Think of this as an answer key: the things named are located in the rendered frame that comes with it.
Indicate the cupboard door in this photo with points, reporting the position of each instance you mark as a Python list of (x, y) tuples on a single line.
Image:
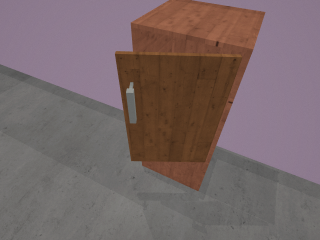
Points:
[(179, 101)]

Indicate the handle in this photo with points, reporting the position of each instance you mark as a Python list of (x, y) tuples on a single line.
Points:
[(130, 96)]

